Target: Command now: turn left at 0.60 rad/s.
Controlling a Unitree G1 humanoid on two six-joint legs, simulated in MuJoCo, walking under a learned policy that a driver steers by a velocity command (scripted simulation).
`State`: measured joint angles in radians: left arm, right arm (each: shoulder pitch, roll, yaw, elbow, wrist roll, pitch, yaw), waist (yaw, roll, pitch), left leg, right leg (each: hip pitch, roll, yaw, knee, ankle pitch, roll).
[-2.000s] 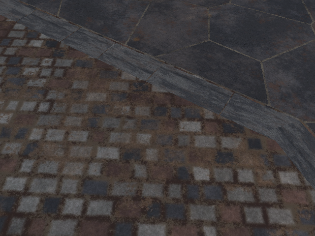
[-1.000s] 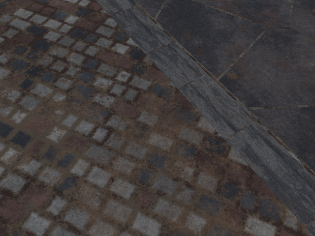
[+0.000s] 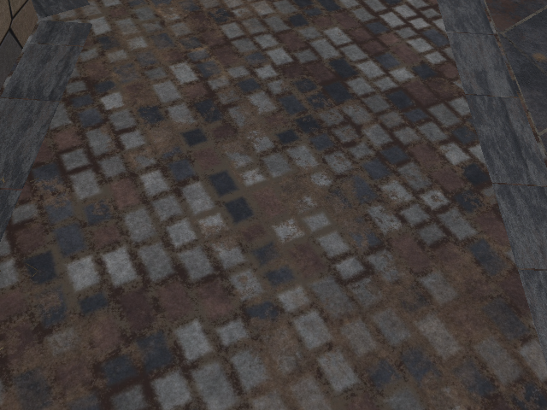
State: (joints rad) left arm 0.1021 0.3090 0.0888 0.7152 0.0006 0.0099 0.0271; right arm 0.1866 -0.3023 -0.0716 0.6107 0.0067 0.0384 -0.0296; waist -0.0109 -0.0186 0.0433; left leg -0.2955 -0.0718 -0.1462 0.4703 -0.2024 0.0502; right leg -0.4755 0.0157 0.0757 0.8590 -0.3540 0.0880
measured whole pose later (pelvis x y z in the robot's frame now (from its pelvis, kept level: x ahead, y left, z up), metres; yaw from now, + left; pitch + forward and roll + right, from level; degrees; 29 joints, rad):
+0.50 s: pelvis -0.01 -0.01 -0.01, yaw +11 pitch +0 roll +0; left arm 0.17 0.25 0.04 0.74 -0.01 0.01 0.01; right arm 0.19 -0.28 -0.06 0.67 0.01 0.05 -0.02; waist 0.01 0.01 0.05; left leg -0.21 0.00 -0.07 0.48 -0.25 -0.05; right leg -0.25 -0.01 0.01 0.50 -0.26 0.01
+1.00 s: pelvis +0.05 -0.02 -0.01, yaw +11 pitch +0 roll +1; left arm 0.24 0.30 0.05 0.82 -0.02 -0.09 -0.02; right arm 0.34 -0.28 -0.05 0.78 0.01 -0.01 -0.01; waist -0.02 0.03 0.00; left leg -0.15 0.00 -0.08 0.55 -0.39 0.01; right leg -0.28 0.00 -0.05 0.56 -0.27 -0.03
